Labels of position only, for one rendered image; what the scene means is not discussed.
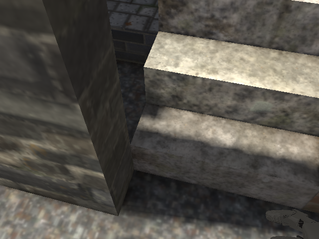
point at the stairs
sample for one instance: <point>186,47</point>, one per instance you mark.
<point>232,98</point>

